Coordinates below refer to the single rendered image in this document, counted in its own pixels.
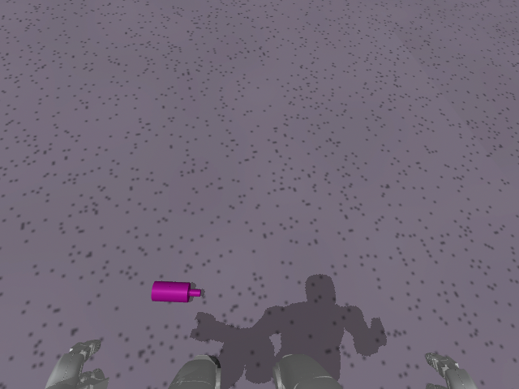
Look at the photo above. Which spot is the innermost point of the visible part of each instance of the left robot hand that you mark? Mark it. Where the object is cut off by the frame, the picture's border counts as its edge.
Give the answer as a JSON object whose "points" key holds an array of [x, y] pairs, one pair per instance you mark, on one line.
{"points": [[69, 368]]}

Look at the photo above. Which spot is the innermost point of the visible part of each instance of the bottle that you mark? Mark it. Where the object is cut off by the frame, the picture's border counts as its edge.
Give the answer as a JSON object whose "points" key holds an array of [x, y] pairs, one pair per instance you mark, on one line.
{"points": [[173, 291]]}

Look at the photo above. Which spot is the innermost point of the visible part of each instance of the right robot hand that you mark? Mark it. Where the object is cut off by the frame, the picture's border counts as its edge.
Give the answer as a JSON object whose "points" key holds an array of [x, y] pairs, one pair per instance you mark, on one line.
{"points": [[449, 370]]}

